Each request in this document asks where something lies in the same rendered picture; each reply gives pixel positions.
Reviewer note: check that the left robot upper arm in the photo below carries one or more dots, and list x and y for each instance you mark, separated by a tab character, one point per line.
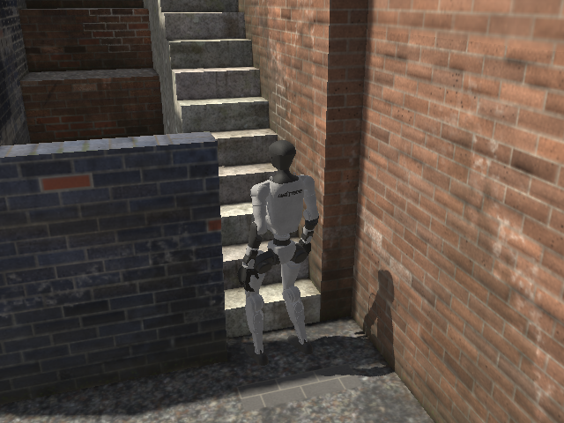
258	193

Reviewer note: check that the robot left forearm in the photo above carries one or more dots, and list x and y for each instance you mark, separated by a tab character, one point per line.
252	249

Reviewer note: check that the robot left shin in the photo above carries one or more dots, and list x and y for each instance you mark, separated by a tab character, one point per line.
255	323

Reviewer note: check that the robot right thigh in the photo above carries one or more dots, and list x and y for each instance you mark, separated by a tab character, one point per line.
289	273

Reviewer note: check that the robot right forearm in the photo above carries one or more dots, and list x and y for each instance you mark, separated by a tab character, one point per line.
308	230

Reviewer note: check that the right robot upper arm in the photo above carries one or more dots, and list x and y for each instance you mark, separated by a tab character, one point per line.
309	198

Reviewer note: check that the left robot hand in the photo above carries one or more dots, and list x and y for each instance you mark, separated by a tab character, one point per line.
244	277

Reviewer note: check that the right robot hand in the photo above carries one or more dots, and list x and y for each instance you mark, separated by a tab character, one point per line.
307	247

